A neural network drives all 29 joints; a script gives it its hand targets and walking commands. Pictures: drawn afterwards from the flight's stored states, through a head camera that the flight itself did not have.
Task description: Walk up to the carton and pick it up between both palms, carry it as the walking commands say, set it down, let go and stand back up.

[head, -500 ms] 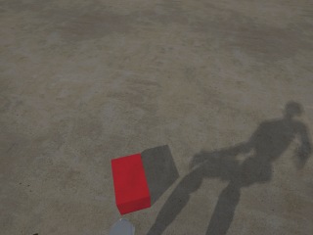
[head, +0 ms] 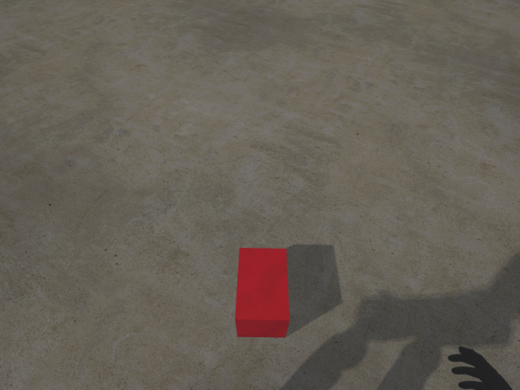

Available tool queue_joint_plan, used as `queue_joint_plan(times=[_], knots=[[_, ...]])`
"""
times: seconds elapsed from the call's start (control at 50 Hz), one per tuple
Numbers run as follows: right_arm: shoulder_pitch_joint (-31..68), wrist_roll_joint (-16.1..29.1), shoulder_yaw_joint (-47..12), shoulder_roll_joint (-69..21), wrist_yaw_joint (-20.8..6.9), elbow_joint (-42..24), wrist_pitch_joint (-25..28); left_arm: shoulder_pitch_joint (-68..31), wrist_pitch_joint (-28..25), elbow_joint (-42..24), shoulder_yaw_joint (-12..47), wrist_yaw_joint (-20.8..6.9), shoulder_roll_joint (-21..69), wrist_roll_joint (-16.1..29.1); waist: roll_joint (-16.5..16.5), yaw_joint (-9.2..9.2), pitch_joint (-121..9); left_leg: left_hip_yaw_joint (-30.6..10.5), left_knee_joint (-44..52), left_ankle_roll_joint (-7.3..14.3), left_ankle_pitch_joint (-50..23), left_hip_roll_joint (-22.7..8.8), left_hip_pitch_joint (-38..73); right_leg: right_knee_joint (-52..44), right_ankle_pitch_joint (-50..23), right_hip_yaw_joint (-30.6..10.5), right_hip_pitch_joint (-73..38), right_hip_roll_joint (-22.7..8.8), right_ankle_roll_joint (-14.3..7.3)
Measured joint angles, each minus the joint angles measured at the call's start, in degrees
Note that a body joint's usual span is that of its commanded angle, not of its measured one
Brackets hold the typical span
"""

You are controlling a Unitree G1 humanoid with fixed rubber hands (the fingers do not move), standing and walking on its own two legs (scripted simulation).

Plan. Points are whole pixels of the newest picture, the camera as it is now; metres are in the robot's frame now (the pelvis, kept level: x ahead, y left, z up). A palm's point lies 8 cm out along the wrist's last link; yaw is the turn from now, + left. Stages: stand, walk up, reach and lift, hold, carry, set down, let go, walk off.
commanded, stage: walk up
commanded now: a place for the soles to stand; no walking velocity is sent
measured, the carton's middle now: (262, 292) +0.54 +0.01 -0.65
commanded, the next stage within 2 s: none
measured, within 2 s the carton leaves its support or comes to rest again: neither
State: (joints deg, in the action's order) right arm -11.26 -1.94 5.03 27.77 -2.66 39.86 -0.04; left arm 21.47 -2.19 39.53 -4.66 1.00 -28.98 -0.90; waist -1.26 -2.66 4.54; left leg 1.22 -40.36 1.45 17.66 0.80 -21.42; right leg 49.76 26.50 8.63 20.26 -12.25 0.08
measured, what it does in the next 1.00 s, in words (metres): steps on the spot: right foot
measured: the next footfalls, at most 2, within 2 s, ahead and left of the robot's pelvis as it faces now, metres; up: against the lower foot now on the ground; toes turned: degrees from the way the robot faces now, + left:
right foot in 0.24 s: +0.14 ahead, -0.16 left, +0.00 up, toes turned +7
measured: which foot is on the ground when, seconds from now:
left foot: down 0.00-1.00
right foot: up 0.00-0.22, down 0.24-1.00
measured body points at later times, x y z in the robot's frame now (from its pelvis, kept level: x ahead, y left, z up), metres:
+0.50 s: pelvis +0.02 +0.01 +0.02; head +0.03 +0.00 +0.47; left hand +0.11 +0.34 -0.07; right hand +0.13 -0.30 -0.10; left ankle +0.04 +0.13 -0.71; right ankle +0.05 -0.13 -0.71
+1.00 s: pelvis +0.04 +0.00 +0.04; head +0.04 +0.00 +0.49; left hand +0.13 +0.32 -0.08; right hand +0.17 -0.31 -0.08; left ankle +0.04 +0.13 -0.71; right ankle +0.05 -0.13 -0.71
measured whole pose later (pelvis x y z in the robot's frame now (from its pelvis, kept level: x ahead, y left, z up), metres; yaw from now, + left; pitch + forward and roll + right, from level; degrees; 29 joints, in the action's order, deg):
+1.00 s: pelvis +0.04 +0.00 +0.04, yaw +1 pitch -2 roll +0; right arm -2.9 -0.3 -0.2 22.8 -0.1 59.8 1.5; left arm 5.0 -1.7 61.3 -0.3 -0.3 -22.1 0.1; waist 0.4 -0.7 2.0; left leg -0.6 -20.5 -0.5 10.8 -0.5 -8.1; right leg 20.1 9.8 4.1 8.6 -2.4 0.9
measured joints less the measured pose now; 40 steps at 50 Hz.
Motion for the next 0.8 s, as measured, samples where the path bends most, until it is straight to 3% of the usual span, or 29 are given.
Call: queue_joint_plan(times=[0.08,0.18,0.24,0.28,0.34,0.42,0.8], knots=[[-0.53,1.02,-1.23,-1.13,1.19,0.26,1.34,-1.11,0.39,1.99,1.68,-0.37,2.49,0.23,0.13,1.11,-0.44,-1.02,1.82,0.39,-0.04,-0.9,1.79,6.8,3.98,-4.12,4.23,5.19,-0.25],[-1.28,1.08,-1.89,-1.04,1.95,0.98,1.52,-1.18,-0.08,3.57,2.1,-0.81,3.89,0.6,0.64,2.98,-0.53,-2.0,3.15,0.08,-1.16,-1.33,1.8,-1.22,-1.56,-5.12,4.72,7.97,-0.95],[-1.73,1.26,-2.12,-0.96,1.97,1.26,0.87,-0.62,-0.46,4.83,1.67,-0.72,3.84,0.1,1.19,3.02,-1.1,-1.79,0.41,-0.41,0.47,-1.54,0.53,-10.36,-8.21,-5.0,1.01,9.54,-1.78],[-1.6,1.5,-2.26,-1.3,2.06,2.25,0.35,-1.15,-0.75,6.14,1.38,-0.46,4.16,-0.71,2.57,2.61,-1.22,-2.22,-2.17,-0.55,2.34,-2.16,-0.24,-11.14,-10.87,-4.86,0.55,10.39,-0.83],[-2.23,1.52,-3.0,-2.68,2.16,4.34,0.18,-2.95,-0.84,7.0,1.79,-0.6,4.42,-0.91,3.17,2.09,-1.86,-2.48,-2.62,0.77,7.71,-1.16,0.25,-10.8,-9.27,-4.59,0.07,9.56,-0.5],[-1.98,1.2,-3.7,-3.52,2.04,7.4,1.12,-5.79,-0.34,7.88,2.6,-1.13,4.86,0.05,3.68,1.69,-2.08,-1.54,2.9,-0.39,-0.87,-0.65,2.73,-12.53,-9.75,-5.3,-1.06,8.76,0.42],[6.16,2.01,-5.31,-3.92,2.68,16.62,2.1,-15.74,0.29,16.71,4.33,-1.15,6.43,1.39,0.61,2.48,-3.04,-1.59,14.61,-1.55,-3.96,-1.01,10.51,-24.44,-13.87,-4.91,-8.84,9.39,1.02]])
